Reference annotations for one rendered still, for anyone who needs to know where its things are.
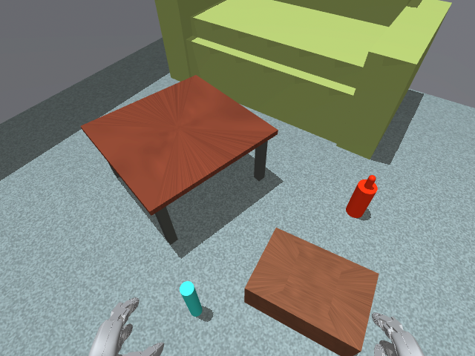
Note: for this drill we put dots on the left robot hand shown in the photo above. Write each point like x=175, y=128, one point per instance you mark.
x=112, y=333

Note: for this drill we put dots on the right robot hand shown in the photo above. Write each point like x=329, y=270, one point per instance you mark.
x=403, y=343

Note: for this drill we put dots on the sofa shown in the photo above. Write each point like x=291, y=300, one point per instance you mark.
x=338, y=69

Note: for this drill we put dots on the coffee table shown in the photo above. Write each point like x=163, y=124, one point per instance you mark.
x=166, y=144

